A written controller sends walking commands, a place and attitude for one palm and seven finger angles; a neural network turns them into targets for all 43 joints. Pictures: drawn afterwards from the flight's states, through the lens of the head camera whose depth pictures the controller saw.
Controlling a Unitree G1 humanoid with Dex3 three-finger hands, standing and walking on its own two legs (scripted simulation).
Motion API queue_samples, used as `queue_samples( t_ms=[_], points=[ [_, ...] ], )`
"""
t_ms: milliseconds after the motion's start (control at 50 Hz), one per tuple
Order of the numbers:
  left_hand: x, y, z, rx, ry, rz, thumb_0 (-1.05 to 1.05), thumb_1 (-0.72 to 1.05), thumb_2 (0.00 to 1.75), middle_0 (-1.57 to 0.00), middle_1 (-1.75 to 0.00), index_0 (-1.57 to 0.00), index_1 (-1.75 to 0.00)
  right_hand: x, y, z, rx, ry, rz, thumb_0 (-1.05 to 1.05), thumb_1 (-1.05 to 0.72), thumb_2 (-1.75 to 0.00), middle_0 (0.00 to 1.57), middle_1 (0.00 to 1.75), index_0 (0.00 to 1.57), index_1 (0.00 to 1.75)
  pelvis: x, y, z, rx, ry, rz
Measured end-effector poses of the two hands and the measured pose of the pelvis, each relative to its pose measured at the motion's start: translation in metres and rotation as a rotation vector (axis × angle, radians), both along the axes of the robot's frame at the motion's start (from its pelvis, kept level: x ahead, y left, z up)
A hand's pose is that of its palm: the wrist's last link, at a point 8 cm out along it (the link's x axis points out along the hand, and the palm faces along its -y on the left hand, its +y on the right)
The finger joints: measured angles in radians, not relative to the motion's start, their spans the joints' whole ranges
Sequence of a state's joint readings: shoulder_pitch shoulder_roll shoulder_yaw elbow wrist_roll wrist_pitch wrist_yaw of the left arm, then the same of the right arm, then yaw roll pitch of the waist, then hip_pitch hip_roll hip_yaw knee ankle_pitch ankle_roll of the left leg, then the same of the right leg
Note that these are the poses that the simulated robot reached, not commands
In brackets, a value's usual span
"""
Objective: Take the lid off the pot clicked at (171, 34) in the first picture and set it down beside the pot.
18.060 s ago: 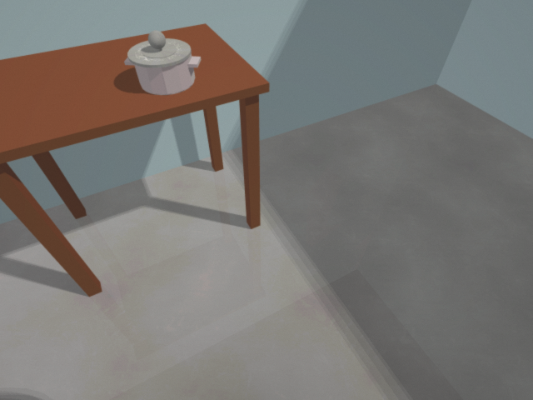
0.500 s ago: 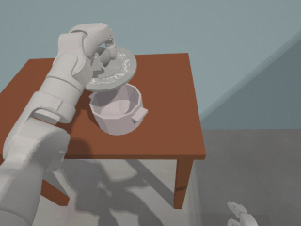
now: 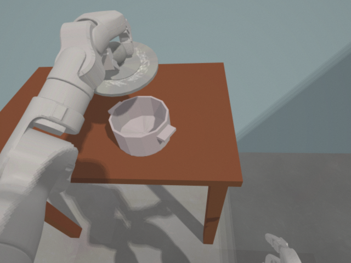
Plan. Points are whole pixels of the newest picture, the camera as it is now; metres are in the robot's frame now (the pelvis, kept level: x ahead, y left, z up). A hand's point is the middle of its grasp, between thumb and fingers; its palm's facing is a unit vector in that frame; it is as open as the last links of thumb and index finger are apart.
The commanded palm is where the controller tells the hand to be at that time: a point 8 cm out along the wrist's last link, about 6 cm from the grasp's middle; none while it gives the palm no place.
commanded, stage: move the lid sideways beside the pot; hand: left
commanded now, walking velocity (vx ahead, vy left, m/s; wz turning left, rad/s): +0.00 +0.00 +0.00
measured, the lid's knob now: (115, 53) +0.49 +0.13 +0.25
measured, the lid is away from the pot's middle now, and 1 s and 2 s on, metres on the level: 0.02 0.12 0.23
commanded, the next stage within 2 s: none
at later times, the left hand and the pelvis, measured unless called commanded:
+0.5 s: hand (89, 58) +0.47 +0.18 +0.25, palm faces -0.20 -0.04 -0.98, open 7.6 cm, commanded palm +0.45 +0.19 +0.33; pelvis +0.00 +0.00 +0.00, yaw +0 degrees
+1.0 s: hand (65, 57) +0.47 +0.23 +0.25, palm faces -0.21 -0.03 -0.98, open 7.6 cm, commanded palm +0.45 +0.24 +0.33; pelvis +0.01 +0.01 +0.00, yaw +0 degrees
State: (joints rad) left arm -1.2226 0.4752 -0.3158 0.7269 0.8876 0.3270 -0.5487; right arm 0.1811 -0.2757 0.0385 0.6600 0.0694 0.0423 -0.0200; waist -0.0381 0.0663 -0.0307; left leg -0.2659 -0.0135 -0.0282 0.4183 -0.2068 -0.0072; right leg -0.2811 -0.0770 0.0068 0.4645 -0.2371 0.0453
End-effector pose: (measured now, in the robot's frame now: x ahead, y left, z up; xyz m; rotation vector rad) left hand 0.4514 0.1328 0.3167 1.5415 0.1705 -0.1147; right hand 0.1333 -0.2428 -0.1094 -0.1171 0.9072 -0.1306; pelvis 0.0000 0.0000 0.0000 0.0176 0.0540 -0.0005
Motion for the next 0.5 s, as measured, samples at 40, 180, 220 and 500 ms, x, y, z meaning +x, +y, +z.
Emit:
queue_samples(
  t_ms=[40,180,220,500],
  points=[
    [0.001,0.000,-0.001,-0.007,0.009,0.000,-0.01,0.25,0.73,-0.78,-1.00,-0.66,-0.94,0.000,0.001,0.000,-0.001,-0.001,0.002,0.01,-0.91,-0.90,0.20,0.30,0.20,0.30,-0.001,0.000,0.000,0.001,0.000,-0.001],
    [0.005,0.000,-0.002,-0.005,0.012,-0.005,-0.01,0.24,0.73,-0.78,-1.00,-0.66,-0.94,-0.004,0.003,0.000,0.000,-0.002,-0.008,0.01,-0.91,-0.90,0.20,0.30,0.20,0.30,-0.001,0.001,0.000,0.001,0.004,-0.006],
    [0.005,0.002,0.000,-0.008,0.005,-0.006,-0.01,0.24,0.73,-0.78,-1.00,-0.66,-0.94,-0.006,0.002,-0.001,0.000,0.001,-0.015,0.01,-0.91,-0.90,0.20,0.30,0.20,0.30,-0.001,0.001,0.000,0.001,0.005,-0.009],
    [0.004,0.045,-0.005,0.003,0.025,0.067,-0.02,0.25,0.73,-0.78,-1.00,-0.66,-0.94,-0.022,-0.012,0.000,-0.032,0.059,-0.050,0.01,-0.91,-0.90,0.20,0.30,0.20,0.30,-0.001,0.001,0.000,-0.005,0.009,-0.008]
  ],
)
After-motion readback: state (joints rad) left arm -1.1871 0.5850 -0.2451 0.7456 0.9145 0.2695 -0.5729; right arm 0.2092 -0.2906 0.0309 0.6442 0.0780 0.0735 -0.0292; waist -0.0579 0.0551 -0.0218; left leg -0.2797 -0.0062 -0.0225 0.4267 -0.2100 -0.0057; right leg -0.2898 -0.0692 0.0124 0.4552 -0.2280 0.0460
